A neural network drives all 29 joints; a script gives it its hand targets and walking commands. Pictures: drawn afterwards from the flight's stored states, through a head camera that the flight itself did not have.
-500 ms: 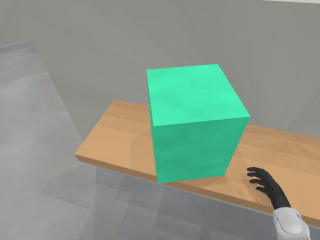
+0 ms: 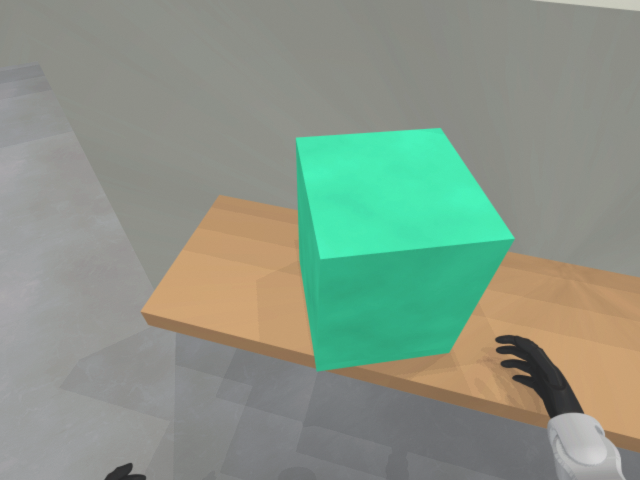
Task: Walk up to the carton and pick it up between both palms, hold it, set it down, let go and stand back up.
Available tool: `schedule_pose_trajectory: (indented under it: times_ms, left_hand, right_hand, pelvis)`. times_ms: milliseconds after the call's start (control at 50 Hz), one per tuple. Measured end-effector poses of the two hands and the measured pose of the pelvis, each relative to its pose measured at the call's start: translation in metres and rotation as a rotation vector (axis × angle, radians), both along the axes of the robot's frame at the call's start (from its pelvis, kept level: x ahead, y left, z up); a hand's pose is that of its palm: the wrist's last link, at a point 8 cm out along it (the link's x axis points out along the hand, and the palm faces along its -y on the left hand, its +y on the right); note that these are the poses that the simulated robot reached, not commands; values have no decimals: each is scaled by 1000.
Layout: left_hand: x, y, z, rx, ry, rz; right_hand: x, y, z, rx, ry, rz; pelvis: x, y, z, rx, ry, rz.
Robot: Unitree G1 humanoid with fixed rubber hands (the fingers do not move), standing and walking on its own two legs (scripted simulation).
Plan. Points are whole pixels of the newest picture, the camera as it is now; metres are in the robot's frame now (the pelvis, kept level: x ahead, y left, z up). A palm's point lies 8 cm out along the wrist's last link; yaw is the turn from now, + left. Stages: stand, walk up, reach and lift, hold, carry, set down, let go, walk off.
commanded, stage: stand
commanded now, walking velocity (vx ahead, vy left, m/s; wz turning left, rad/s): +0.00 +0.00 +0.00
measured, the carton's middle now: (377, 252) +0.40 -0.07 +0.07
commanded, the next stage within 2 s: none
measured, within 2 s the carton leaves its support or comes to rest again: neither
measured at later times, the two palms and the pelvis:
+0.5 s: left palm out of the picture +0.09 +0.27 -0.09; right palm (559, 401) +0.21 -0.28 +0.01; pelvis -0.01 -0.01 +0.00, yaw -1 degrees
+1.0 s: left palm out of the picture +0.09 +0.27 -0.10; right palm (561, 401) +0.21 -0.28 +0.01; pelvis -0.01 -0.02 +0.00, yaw -2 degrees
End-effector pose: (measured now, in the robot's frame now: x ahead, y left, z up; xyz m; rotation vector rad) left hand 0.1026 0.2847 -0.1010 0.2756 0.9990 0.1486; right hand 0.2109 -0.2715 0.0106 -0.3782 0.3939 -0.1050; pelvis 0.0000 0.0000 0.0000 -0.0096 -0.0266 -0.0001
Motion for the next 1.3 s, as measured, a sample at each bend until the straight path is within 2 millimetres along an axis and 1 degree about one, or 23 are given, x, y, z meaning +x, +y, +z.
schedule_pose_trajectory:
  times_ms: [140, 320, 480, 680, 1040, 1200, 1300]
  left_hand:
    - [3, 0, 1, 7, 12, 4]
    - [-6, -7, 5, 14, 26, 4]
    - [-9, -13, 7, 12, 13, 8]
    - [-14, -20, 5, -1, 29, 0]
    - [-17, -17, 3, -5, 41, -1]
    - [-18, -11, 2, -3, 35, 5]
    - [-22, -8, 0, -1, 54, 12]
  right_hand:
    - [0, 0, -1, 1, -8, -5]
    - [-2, -3, -2, 28, -30, -6]
    - [-1, -5, -2, 21, -21, 28]
    - [-1, -8, -1, 33, -18, 32]
    - [-1, -7, -1, 34, -18, 2]
    - [-1, -7, -1, 25, -7, -7]
    - [-1, -7, -1, 21, -5, -13]
  pelvis:
    - [1, 0, 0, 2, -11, -4]
    - [-2, -5, 1, 10, -23, -5]
    - [-9, -11, 3, 15, -18, -9]
    - [-10, -17, 4, 17, -19, -14]
    - [-12, -15, 4, 12, -22, -28]
    - [-12, -11, 4, 11, -23, -28]
    - [-12, -8, 5, 11, -25, -26]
